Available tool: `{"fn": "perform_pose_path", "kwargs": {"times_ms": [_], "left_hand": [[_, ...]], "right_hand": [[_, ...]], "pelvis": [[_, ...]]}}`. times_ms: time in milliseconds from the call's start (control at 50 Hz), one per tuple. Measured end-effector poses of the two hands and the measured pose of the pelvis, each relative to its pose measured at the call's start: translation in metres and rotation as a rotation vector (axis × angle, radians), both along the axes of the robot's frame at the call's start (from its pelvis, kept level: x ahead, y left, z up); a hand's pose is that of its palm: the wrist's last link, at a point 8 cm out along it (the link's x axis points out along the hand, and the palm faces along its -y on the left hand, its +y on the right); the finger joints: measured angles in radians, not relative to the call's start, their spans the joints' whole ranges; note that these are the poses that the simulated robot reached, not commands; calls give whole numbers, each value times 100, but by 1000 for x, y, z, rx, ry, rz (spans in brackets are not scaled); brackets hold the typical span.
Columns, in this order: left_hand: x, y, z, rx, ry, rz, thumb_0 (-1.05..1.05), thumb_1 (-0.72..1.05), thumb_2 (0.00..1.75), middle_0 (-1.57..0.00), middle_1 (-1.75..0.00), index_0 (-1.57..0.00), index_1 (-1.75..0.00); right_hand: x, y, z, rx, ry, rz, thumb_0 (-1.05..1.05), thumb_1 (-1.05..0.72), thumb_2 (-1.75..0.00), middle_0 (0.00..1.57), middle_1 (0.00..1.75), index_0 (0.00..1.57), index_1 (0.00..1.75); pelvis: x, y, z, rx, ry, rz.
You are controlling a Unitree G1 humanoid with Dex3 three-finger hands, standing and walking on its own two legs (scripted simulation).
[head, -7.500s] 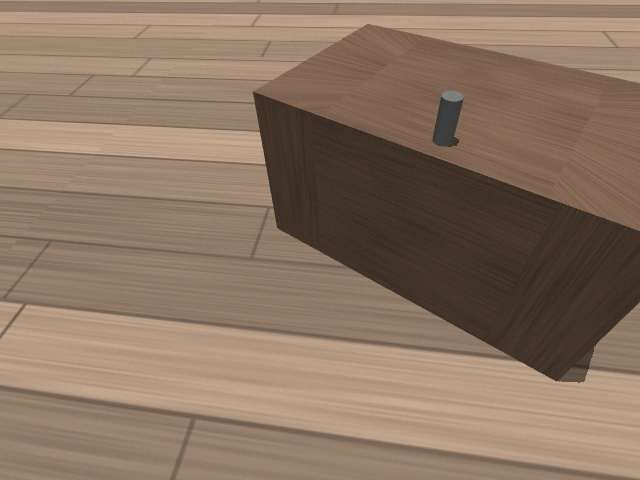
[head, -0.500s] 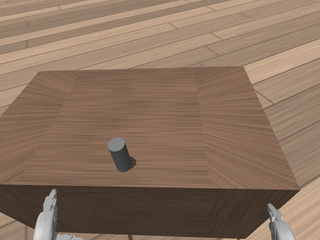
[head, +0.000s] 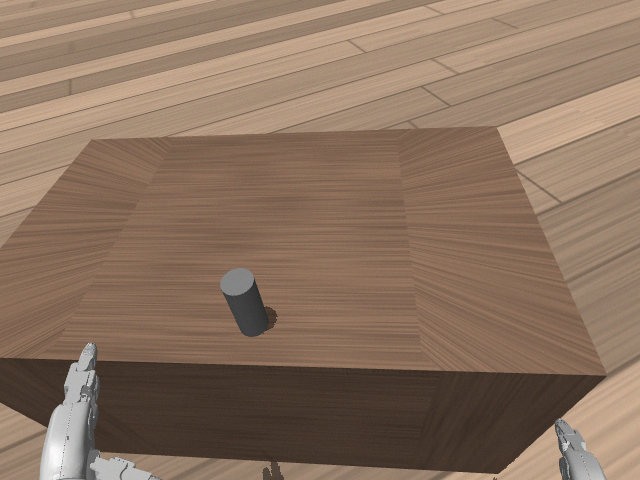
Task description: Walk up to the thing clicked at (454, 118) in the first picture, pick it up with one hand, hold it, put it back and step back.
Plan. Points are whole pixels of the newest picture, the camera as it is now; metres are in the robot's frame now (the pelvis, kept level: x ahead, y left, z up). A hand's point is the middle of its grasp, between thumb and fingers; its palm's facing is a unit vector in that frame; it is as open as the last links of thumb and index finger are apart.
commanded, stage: rise first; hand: left
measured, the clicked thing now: (246, 304) +0.40 +0.18 -0.07
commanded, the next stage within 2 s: go down in 0.26 s
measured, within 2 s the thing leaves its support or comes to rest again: neither
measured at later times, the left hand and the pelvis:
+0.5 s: hand (140, 431) +0.18 +0.25 +0.01, palm faces +0.28 -0.90 -0.33, open 17.5 cm; pelvis +0.00 +0.00 +0.00, yaw +1 degrees
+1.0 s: hand (126, 388) +0.23 +0.28 +0.02, palm faces +0.27 -0.93 -0.24, open 17.7 cm; pelvis +0.01 +0.01 -0.01, yaw +0 degrees
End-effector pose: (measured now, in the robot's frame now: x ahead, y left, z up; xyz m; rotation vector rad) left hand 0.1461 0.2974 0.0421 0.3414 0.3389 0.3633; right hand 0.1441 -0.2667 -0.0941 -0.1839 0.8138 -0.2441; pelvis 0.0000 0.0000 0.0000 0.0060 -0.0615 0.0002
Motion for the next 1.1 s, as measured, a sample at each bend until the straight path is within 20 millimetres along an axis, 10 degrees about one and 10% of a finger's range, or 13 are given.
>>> {"fn": "perform_pose_path", "kwargs": {"times_ms": [520, 1100], "left_hand": [[2, -7, -7, -44, -37, -25, -2, -55, 3, -7, -5, -6, -5], [57, 41, -2, -132, -179, -74, -2, -60, 1, -8, -5, -7, -5]], "right_hand": [[10, 10, 3, 4, -22, 32, -1, 52, -5, 5, 6, 6, 6], [10, 19, -1, -1, -2, 2, 0, 51, -5, 5, 6, 6, 5]], "pelvis": [[2, 3, -2, -2, 22, 10], [3, 11, -10, -8, 63, 10]]}}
